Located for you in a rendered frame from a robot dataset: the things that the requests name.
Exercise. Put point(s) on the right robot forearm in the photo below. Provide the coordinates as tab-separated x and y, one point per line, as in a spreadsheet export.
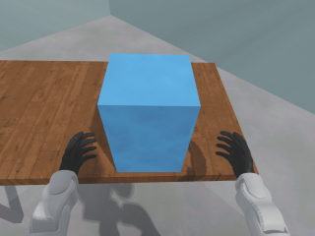
263	218

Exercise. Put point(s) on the right robot hand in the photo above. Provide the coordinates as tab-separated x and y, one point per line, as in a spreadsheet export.
239	155

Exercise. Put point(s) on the table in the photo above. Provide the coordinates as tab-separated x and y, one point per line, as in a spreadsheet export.
43	104

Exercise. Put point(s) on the left robot forearm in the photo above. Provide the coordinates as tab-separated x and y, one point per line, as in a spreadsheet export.
52	214

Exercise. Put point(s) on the carton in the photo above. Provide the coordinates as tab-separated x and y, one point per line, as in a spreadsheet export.
148	105

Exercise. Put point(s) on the left robot hand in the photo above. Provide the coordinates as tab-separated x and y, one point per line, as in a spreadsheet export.
73	158

